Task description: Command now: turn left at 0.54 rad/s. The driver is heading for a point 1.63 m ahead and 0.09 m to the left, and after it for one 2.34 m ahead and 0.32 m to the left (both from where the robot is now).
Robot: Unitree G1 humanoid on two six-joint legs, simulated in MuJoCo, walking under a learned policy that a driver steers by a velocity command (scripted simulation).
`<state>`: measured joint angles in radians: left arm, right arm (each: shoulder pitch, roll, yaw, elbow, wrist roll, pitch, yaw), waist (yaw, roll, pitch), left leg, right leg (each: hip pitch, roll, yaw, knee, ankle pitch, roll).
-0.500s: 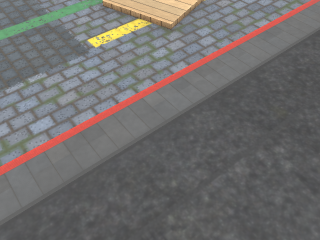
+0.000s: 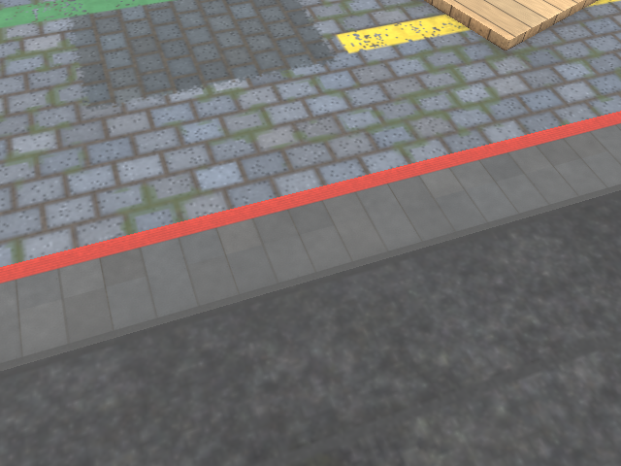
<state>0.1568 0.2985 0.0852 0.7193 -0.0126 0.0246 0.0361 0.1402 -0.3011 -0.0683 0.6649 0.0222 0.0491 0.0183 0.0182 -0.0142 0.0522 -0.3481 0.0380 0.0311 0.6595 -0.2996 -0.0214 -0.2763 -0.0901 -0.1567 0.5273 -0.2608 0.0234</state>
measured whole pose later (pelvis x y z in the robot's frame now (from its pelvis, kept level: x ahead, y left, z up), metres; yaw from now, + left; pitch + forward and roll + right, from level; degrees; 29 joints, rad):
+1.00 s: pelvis +0.01 +0.03 +0.00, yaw +17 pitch -1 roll +0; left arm 0.20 0.27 0.04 0.82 -0.01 -0.01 0.01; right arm 0.26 -0.24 -0.03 0.70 -0.01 0.01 -0.02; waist 0.01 -0.02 0.00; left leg -0.20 -0.02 -0.06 0.56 -0.35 0.01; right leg -0.26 -0.02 0.02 0.64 -0.39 0.02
